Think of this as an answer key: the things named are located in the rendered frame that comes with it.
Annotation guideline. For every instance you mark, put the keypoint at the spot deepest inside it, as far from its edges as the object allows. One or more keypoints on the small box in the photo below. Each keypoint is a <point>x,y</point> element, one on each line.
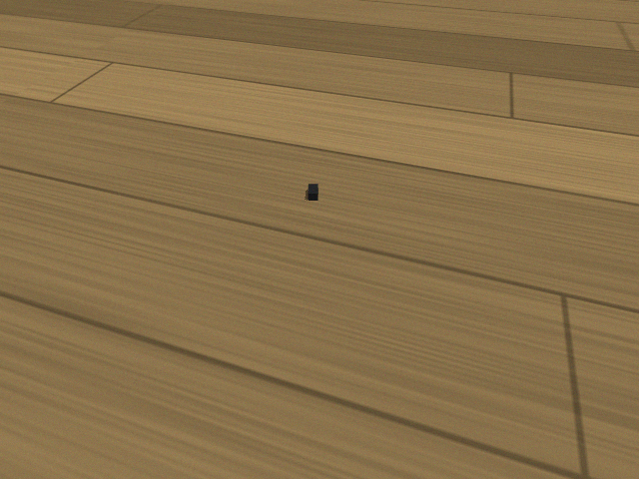
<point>313,192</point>

